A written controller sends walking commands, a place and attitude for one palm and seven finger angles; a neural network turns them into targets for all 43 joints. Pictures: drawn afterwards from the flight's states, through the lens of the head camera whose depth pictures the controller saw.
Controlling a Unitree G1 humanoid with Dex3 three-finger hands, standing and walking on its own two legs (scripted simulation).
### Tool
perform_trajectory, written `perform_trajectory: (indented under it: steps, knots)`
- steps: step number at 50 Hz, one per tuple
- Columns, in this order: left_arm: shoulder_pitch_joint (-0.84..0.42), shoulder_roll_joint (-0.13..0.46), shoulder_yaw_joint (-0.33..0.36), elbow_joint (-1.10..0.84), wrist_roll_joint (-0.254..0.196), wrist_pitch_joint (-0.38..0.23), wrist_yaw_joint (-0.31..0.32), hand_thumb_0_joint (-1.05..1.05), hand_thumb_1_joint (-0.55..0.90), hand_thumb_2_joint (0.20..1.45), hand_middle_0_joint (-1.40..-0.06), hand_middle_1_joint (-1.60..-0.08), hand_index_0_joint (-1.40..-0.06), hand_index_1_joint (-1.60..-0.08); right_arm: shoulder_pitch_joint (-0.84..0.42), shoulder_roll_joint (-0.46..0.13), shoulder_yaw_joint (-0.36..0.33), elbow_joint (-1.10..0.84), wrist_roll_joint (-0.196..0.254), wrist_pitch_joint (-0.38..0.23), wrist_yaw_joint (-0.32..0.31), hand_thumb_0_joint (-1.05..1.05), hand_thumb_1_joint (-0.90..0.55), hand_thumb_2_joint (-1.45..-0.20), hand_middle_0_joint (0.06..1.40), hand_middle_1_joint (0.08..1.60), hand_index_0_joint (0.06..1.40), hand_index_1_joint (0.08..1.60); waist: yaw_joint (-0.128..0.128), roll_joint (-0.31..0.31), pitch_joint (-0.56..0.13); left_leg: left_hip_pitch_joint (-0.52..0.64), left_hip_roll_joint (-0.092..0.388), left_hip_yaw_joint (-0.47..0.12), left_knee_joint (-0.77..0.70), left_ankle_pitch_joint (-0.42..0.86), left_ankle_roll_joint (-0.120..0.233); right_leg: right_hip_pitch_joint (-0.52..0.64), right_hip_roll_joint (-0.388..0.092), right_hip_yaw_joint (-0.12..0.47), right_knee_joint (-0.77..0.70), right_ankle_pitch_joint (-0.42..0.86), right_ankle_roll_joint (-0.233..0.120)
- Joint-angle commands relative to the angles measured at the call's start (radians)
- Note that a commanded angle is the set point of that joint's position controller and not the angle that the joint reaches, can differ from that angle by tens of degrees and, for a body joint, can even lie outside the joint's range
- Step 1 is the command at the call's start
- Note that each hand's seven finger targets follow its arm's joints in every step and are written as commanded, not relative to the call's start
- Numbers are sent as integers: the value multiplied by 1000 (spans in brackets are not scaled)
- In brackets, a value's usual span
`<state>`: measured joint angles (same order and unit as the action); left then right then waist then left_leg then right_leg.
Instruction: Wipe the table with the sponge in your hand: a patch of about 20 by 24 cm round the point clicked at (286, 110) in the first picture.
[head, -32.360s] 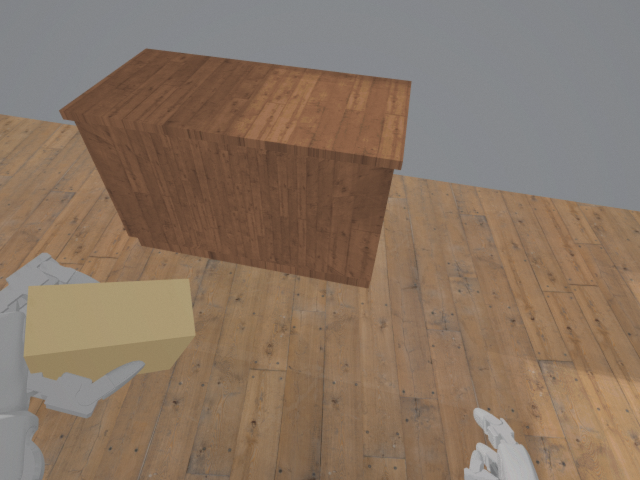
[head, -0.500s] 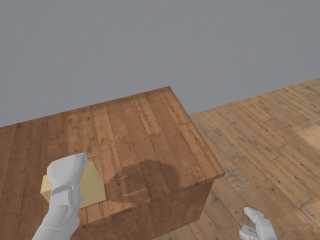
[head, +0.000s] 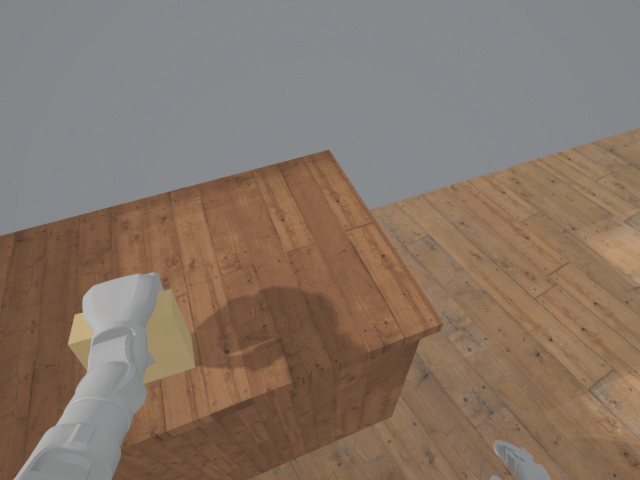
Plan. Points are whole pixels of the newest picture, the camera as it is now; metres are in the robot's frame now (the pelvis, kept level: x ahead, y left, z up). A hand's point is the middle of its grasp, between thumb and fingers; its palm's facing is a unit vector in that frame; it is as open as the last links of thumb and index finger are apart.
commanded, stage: wipe forward along the first lane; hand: left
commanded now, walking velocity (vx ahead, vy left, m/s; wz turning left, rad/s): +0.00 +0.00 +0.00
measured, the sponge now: (143, 351) +0.30 +0.30 -0.07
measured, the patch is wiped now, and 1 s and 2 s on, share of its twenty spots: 0.05 0.20 0.40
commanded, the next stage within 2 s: slide across to the middle lane in 1.16 s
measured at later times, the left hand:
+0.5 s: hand (133, 301) +0.35 +0.32 -0.02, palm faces -0.15 +0.01 -0.99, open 9.9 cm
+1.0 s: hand (130, 272) +0.40 +0.35 -0.02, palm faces -0.16 +0.03 -0.99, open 9.9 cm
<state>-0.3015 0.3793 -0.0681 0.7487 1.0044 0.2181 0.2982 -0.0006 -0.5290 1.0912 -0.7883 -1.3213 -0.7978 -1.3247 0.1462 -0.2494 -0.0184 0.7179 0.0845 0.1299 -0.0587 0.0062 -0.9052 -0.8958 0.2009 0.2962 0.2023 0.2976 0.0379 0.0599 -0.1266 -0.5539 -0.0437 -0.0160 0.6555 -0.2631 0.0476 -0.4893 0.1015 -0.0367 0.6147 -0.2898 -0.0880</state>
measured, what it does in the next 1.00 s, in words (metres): stands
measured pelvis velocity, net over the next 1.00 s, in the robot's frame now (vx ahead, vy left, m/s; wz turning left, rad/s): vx -0.02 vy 0.00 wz -0.02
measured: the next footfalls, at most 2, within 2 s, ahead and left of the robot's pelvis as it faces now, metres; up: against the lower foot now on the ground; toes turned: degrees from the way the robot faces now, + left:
none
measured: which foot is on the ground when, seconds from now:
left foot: down 0.00-1.00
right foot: down 0.00-1.00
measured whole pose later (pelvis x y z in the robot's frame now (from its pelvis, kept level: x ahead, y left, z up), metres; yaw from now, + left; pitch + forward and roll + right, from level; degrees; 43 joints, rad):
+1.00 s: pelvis -0.02 +0.00 -0.03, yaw -1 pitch +19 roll -4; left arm -0.75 0.61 0.02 1.20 1.04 0.10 0.31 0.01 -0.61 1.18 -0.81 -1.31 -0.81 -1.34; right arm 0.27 -0.28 0.00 0.72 0.08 0.10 -0.03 0.00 -0.91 -0.90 0.20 0.30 0.20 0.30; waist -0.06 0.07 -0.17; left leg -0.91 -0.01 -0.04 0.90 -0.33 0.05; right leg -0.82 0.14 -0.08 0.81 -0.33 -0.09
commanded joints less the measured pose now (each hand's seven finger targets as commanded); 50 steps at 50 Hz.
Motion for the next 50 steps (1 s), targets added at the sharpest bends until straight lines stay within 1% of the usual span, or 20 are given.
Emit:
perform_trajectory:
  steps: [1, 2, 5, 7, 8, 11, 12, 17, 21, 23, 27, 30, 34, 36, 37, 40, 44, 46, 47, 50]
  knots:
    - [-329, 249, 75, -26, 38, -21, 57, 0, 100, 1300, -1200, -1600, -1200, -1600, -58, -142, -45, -118, -7, -38, -10, 0, -900, -900, 200, 300, 200, 300, -54, -122, -160, 7, 3, -45, -23, -10, 18, 65, -78, 171, -113, 106, 26]
    - [-320, 285, 113, -4, 39, -24, 62, 0, 100, 1300, -1200, -1600, -1200, -1600, -49, -147, -47, -114, -8, -38, -9, 0, -900, -900, 200, 300, 200, 300, -41, -104, -168, -5, 1, -47, -22, -10, 17, 69, -75, 172, -107, 106, 20]
    - [-356, 242, 64, 31, 43, -35, 69, 0, 100, 1300, -1200, -1600, -1200, -1600, -28, -144, -51, -111, -7, -40, -6, 0, -900, -900, 200, 300, 200, 300, -60, -114, -187, -18, 6, -40, 1, -22, 19, 43, -78, 164, -96, 92, 27]
    - [-348, 290, 109, 87, 29, -30, 72, 0, 100, 1300, -1200, -1600, -1200, -1600, -21, -153, -48, -104, -6, -38, -6, 0, -900, -900, 200, 300, 200, 300, -52, -121, -190, -58, 6, -41, 9, -32, 18, 50, -77, 176, -95, 89, 24]
    - [-385, 281, 84, 93, 26, -33, 71, 0, 100, 1300, -1200, -1600, -1200, -1600, -8, -152, -47, -103, -5, -37, -5, 0, -900, -900, 200, 300, 200, 300, -68, -129, -193, -72, 7, -34, 20, -38, 19, 52, -81, 170, -88, 94, 31]
    - [-413, 286, 74, 126, 33, -40, 70, 0, 100, 1300, -1200, -1600, -1200, -1600, 2, -154, -47, -106, -2, -39, -1, 0, -900, -900, 200, 300, 200, 300, -76, -131, -187, -102, 8, -34, 37, -58, 21, 31, -82, 183, -88, 70, 31]
    - [-413, 314, 104, 131, 33, -47, 71, 0, 100, 1300, -1200, -1600, -1200, -1600, 8, -156, -49, -103, -4, -40, 0, 0, -900, -900, 200, 300, 200, 300, -64, -103, -210, -107, 8, -35, 39, -52, 20, 41, -80, 186, -81, 79, 26]
    - [-424, 345, 130, 185, 27, -72, 79, 0, 100, 1300, -1200, -1600, -1200, -1600, 34, -159, -51, -101, -5, -45, 6, 0, -900, -900, 200, 300, 200, 300, -72, -119, -213, -165, 15, -32, 71, -70, 21, 30, -82, 192, -66, 69, 27]
    - [-490, 366, 107, 237, 46, -73, 84, 0, 100, 1300, -1200, -1600, -1200, -1600, 53, -170, -46, -98, -3, -49, 10, 0, -900, -900, 200, 300, 200, 300, -100, -132, -171, -225, 15, -31, 98, -124, 22, -24, -82, 202, -67, -14, 30]
    - [-520, 405, 128, 249, 52, -78, 87, 0, 100, 1300, -1200, -1600, -1200, -1600, 70, -172, -47, -97, -4, -51, 11, 0, -900, -900, 200, 300, 200, 300, -96, -108, -197, -231, 16, -30, 105, -130, 24, -33, -78, 185, -53, -34, 30]
    - [-588, 409, 121, 261, 49, -86, 86, 0, 100, 1300, -1200, -1600, -1200, -1600, 83, -173, -46, -95, -5, -57, 14, 0, -900, -900, 200, 300, 200, 300, -108, -82, -236, -238, 21, -34, 125, -134, 25, -58, -77, 186, -38, -40, 28]
    - [-624, 403, 92, 291, 42, -80, 79, 0, 100, 1300, -1200, -1600, -1200, -1600, 96, -175, -40, -98, -1, -58, 13, 0, -900, -900, 200, 300, 200, 300, -126, -93, -221, -261, 21, -31, 133, -163, 25, -74, -81, 187, -48, -87, 36]
    - [-649, 414, 91, 312, 41, -84, 67, 0, 100, 1300, -1200, -1600, -1200, -1600, 118, -178, -39, -94, -3, -60, 15, 0, -900, -900, 200, 300, 200, 300, -133, -91, -254, -260, 26, -35, 146, -145, 29, -79, -75, 173, -29, -46, 37]
    - [-653, 460, 118, 330, 46, -86, 64, 0, 100, 1300, -1200, -1600, -1200, -1600, 130, -183, -37, -92, -3, -60, 15, 0, -900, -900, 200, 300, 200, 300, -129, -96, -262, -287, 25, -33, 158, -138, 26, -56, -76, 193, -26, -27, 35]
    - [-685, 458, 116, 317, 49, -93, 60, 0, 100, 1300, -1200, -1600, -1200, -1600, 132, -183, -37, -89, -5, -62, 15, 0, -900, -900, 200, 300, 200, 300, -132, -61, -272, -276, 28, -37, 158, -121, 28, -74, -71, 179, -9, 7, 31]
    - [-681, 430, 89, 333, 59, -97, 57, 0, 100, 1300, -1200, -1600, -1200, -1600, 146, -182, -38, -90, -7, -60, 20, 0, -900, -900, 200, 300, 200, 300, -139, -64, -264, -264, 29, -37, 161, -123, 29, -107, -67, 158, -4, -6, 33]
    - [-703, 498, 140, 353, 48, -103, 56, 0, 100, 1300, -1200, -1600, -1200, -1600, 170, -190, -38, -84, -8, -59, 21, 0, -900, -900, 200, 300, 200, 300, -139, -93, -299, -293, 33, -34, 178, -99, 29, -70, -67, 161, 13, 52, 36]
    - [-712, 458, 101, 356, 57, -102, 53, 0, 100, 1300, -1200, -1600, -1200, -1600, 174, -187, -37, -86, -9, -58, 25, 0, -900, -900, 200, 300, 200, 300, -146, -72, -290, -287, 31, -36, 175, -94, 29, -88, -65, 155, 17, 61, 34]
    - [-703, 478, 128, 363, 60, -101, 53, 0, 100, 1300, -1200, -1600, -1200, -1600, 174, -190, -40, -78, -10, -56, 26, 0, -900, -900, 200, 300, 200, 300, -142, -62, -294, -270, 33, -35, 178, -71, 31, -98, -59, 148, 21, 87, 33]
    - [-751, 486, 107, 368, 65, -96, 47, 0, 100, 1300, -1200, -1600, -1200, -1600, 187, -194, -35, -82, -10, -53, 26, 0, -900, -900, 200, 300, 200, 300, -158, -64, -296, -265, 35, -35, 171, -84, 32, -115, -58, 132, 20, 57, 37]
